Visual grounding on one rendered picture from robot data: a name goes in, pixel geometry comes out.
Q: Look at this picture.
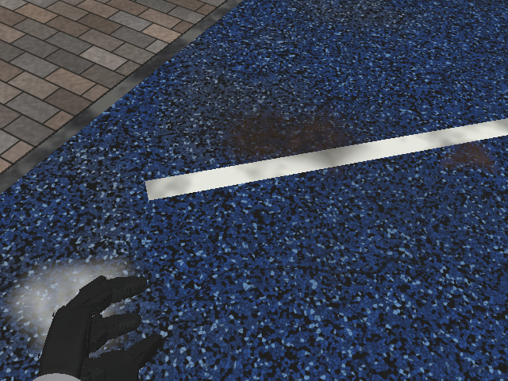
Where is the left robot hand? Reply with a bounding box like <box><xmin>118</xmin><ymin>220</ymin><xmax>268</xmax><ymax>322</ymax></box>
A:
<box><xmin>37</xmin><ymin>275</ymin><xmax>162</xmax><ymax>381</ymax></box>

